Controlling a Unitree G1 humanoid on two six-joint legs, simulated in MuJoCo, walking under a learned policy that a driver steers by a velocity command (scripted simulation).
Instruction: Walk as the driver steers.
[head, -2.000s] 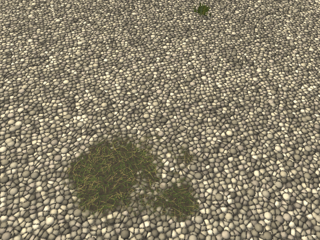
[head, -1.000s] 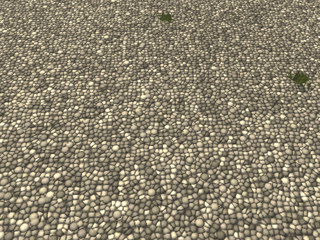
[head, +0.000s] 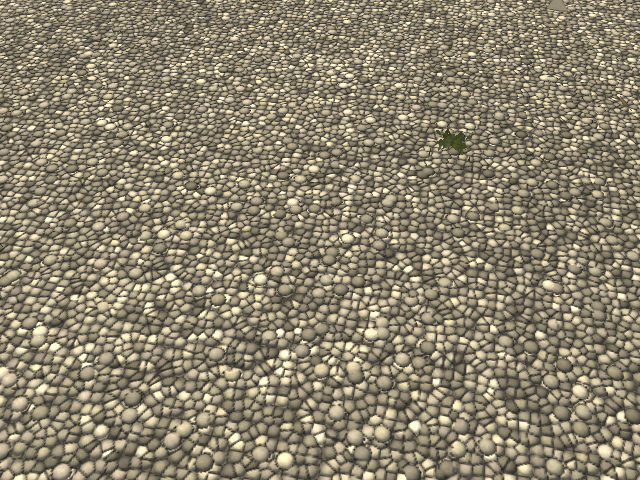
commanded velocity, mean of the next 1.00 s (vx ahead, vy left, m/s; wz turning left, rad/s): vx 0.11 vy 0.00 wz -0.09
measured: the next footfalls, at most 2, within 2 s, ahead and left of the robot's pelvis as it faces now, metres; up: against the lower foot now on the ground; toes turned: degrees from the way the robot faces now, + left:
right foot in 0.02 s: +0.04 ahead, -0.13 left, +0.00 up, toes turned +0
right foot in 1.16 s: +0.27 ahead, -0.09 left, +0.00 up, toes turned -18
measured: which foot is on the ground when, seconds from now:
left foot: down 0.00-1.00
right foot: up 0.00-0.00, down 0.02-0.74, up 0.76-1.00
